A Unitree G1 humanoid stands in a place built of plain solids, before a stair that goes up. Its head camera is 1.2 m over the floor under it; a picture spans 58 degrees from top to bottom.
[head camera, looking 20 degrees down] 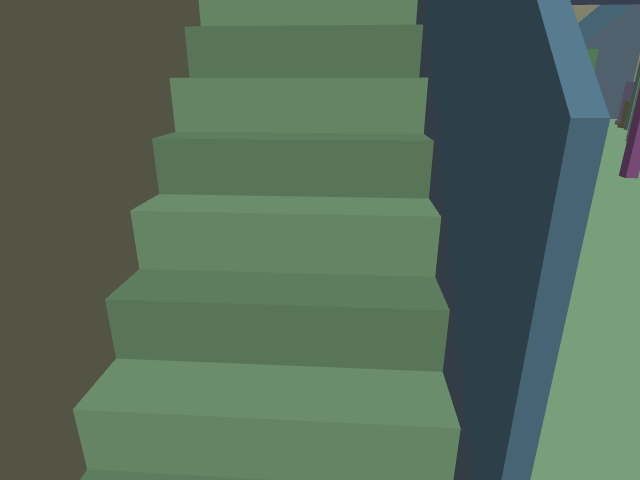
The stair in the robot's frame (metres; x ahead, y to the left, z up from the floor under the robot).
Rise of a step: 0.20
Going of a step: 0.22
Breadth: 0.99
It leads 4 degrees to the right of straight ahead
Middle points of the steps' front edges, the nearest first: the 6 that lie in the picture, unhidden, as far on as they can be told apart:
0.87 0.15 0.41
1.09 0.13 0.61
1.31 0.12 0.81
1.53 0.10 1.02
1.75 0.09 1.22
1.97 0.07 1.42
